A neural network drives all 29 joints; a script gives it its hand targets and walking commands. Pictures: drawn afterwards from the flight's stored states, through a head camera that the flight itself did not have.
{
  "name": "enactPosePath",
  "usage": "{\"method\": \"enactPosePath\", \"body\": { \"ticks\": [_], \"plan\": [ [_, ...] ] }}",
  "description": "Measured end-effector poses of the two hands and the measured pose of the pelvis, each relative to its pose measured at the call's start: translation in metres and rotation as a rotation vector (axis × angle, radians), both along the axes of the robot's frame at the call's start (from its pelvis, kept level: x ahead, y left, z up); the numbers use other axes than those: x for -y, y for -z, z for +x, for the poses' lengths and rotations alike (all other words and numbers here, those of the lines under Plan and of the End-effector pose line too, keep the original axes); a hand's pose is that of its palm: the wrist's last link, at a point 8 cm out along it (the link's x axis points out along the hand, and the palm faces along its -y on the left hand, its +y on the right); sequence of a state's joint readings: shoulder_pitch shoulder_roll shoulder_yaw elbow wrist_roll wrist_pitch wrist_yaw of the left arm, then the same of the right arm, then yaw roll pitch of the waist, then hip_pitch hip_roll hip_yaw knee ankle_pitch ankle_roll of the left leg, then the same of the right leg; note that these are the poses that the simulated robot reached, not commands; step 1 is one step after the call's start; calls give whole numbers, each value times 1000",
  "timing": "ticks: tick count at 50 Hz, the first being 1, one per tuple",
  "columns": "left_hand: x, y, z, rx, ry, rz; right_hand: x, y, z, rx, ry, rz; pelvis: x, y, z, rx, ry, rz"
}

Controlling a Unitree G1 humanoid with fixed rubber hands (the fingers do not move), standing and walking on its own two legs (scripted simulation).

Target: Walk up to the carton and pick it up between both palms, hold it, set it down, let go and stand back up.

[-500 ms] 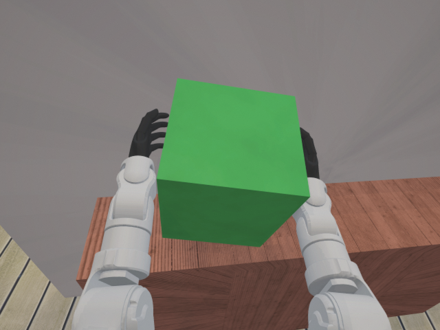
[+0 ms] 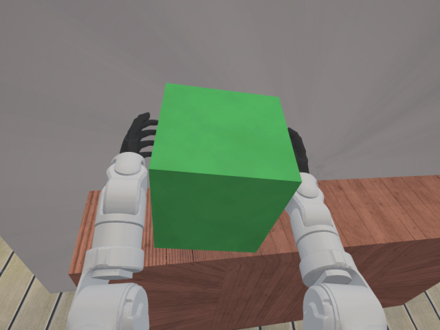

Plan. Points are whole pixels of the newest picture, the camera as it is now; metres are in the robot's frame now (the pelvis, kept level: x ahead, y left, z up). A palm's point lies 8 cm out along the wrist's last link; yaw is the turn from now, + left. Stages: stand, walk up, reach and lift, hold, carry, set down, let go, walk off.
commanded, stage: reach and lift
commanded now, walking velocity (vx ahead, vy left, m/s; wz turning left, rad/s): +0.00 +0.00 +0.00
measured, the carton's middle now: (214, 174) +0.38 -0.01 +0.11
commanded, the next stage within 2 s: hold in 1.26 s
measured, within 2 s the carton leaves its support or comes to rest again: neither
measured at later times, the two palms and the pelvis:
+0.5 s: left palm (119, 160) +0.35 +0.15 +0.17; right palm (295, 157) +0.36 -0.15 +0.17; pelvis +0.00 -0.02 +0.00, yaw +0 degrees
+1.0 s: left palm (135, 136) +0.37 +0.13 +0.20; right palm (311, 153) +0.36 -0.17 +0.18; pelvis +0.00 -0.01 +0.00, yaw -2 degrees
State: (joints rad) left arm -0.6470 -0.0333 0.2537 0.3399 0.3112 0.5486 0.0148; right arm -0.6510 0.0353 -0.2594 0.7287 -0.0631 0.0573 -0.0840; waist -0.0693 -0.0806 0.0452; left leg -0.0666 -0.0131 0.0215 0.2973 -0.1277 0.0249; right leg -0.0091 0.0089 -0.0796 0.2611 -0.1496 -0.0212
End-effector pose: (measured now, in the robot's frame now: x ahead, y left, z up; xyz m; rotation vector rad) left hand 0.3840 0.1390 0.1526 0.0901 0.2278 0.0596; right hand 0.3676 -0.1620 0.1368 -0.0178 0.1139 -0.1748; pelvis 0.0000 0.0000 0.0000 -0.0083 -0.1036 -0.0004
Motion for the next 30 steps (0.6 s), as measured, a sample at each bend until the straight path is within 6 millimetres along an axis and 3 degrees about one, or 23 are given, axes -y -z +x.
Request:
{"method": "enactPosePath", "body": {
  "ticks": [6, 11, 16, 20, 26, 30],
  "plan": [
    [19, 2, -1, -12, 30, 21, 17, 16, -11, -14, 44, 68, -2, 1, 5, 41, 22, -4],
    [23, -8, -9, 40, 24, 12, 22, 6, -16, 41, 39, 102, 0, 2, 6, 43, 31, -5],
    [13, -25, -17, 92, -11, 10, 14, -21, -11, 92, -5, 79, 7, 2, 5, 48, 29, 0],
    [-1, -25, -23, 66, -38, -18, 1, -35, -5, 72, -42, 37, 14, 2, 2, 61, 20, 5],
    [-17, -13, -31, 14, -63, -63, -16, -35, -4, 21, -67, 16, 19, 2, -4, 69, -4, 5],
    [-19, -16, -32, 21, -59, -59, -18, -31, -7, 27, -61, 49, 18, 2, -7, 51, -17, 3]
  ]
}}
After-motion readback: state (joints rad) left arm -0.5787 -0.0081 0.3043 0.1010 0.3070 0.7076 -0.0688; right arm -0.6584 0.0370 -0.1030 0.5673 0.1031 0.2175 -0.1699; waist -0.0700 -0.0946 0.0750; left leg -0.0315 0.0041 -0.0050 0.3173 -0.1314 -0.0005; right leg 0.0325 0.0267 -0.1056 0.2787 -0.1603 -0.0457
